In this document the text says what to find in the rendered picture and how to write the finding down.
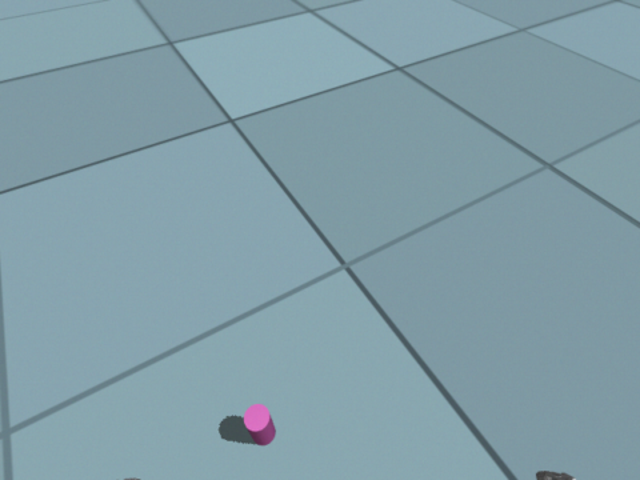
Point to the can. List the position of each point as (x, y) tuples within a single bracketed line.
[(259, 423)]

